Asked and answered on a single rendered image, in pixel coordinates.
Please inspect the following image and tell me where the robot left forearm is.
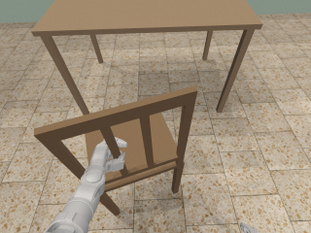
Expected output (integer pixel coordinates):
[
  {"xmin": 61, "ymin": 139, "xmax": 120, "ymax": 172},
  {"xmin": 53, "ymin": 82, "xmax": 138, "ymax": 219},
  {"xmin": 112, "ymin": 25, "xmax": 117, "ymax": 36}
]
[{"xmin": 43, "ymin": 164, "xmax": 106, "ymax": 233}]

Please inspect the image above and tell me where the table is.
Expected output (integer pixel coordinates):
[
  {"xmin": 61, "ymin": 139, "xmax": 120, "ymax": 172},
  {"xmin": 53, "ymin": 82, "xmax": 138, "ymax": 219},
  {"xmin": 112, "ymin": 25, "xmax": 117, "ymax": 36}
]
[{"xmin": 31, "ymin": 0, "xmax": 263, "ymax": 116}]

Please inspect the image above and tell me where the robot left hand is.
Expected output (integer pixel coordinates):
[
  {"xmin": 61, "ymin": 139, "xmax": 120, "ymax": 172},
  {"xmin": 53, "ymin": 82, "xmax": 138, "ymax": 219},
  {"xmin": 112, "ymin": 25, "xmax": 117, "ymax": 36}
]
[{"xmin": 89, "ymin": 137, "xmax": 127, "ymax": 173}]

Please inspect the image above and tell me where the robot right hand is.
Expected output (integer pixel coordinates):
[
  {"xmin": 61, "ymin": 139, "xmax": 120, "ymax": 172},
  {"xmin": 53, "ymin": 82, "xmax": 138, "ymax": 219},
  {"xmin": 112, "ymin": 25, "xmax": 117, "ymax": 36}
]
[{"xmin": 240, "ymin": 222, "xmax": 259, "ymax": 233}]

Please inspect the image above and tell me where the chair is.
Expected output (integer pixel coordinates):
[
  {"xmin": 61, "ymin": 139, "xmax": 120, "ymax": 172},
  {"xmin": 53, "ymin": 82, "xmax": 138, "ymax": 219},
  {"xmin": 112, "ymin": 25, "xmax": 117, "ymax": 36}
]
[{"xmin": 33, "ymin": 86, "xmax": 198, "ymax": 216}]

